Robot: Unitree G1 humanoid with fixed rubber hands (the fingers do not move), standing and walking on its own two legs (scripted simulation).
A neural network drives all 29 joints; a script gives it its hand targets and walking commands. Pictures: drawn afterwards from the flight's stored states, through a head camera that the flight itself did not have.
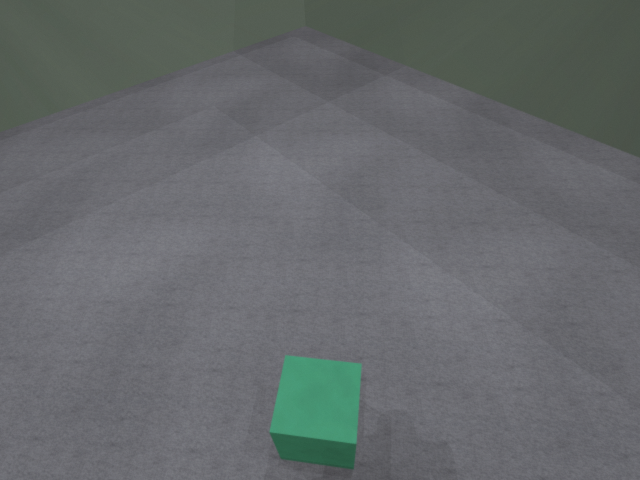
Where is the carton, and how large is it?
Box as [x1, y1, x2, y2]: [269, 355, 361, 468]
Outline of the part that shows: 285,355 269,432 280,457 291,460 353,468 361,364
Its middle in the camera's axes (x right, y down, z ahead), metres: +0.00 +0.48 +1.08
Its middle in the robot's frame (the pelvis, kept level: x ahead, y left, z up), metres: +0.42 +0.06 -0.65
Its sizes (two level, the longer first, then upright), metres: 0.210 0.200 0.250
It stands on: the floor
